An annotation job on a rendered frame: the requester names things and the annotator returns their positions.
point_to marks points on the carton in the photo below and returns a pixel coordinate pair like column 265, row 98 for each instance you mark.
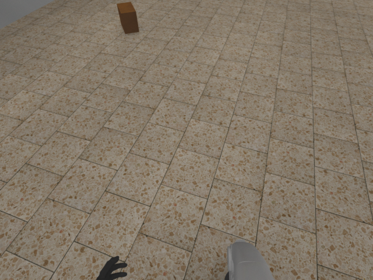
column 128, row 18

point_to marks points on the robot left hand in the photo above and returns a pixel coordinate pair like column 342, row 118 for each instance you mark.
column 110, row 266

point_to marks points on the right robot thigh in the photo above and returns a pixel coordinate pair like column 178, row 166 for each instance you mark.
column 247, row 263

